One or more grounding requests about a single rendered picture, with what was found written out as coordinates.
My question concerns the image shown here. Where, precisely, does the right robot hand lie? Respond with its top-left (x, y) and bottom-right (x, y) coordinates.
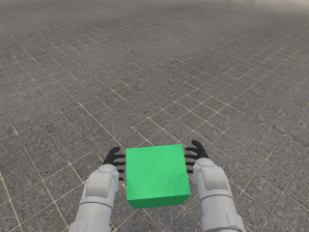
top-left (184, 139), bottom-right (208, 174)

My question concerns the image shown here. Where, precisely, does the left robot hand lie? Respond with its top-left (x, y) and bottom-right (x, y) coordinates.
top-left (102, 146), bottom-right (126, 181)

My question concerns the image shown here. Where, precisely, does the carton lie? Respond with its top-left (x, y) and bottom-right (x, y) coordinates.
top-left (126, 144), bottom-right (191, 209)

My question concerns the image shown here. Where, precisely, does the left robot forearm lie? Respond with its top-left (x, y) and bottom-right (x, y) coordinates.
top-left (69, 163), bottom-right (120, 232)

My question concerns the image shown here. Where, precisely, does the right robot forearm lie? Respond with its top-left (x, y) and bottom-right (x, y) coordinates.
top-left (193, 158), bottom-right (246, 232)

